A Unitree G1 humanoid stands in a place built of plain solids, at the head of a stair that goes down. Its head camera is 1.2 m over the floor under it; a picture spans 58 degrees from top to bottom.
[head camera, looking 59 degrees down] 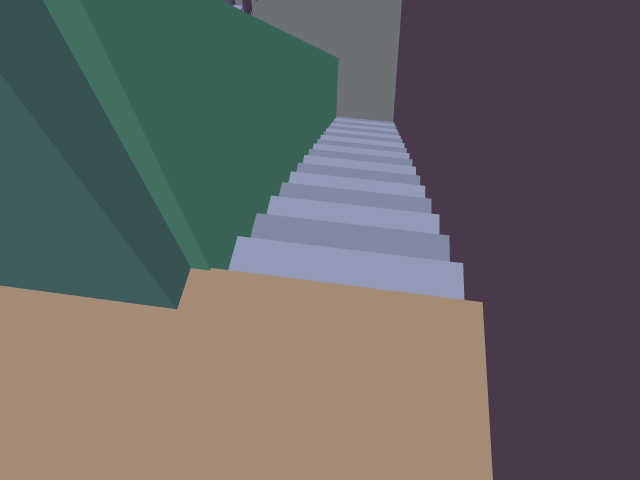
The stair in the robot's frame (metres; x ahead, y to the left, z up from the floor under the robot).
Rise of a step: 0.18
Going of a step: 0.23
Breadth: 0.83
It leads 8 degrees to the right of straight ahead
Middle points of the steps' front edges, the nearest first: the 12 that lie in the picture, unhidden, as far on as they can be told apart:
0.56 -0.07 0.00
0.79 -0.10 -0.18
1.02 -0.13 -0.36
1.25 -0.17 -0.54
1.47 -0.20 -0.71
1.70 -0.23 -0.89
1.93 -0.26 -1.07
2.16 -0.29 -1.25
2.39 -0.33 -1.43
2.61 -0.36 -1.61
2.84 -0.39 -1.78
3.07 -0.42 -1.96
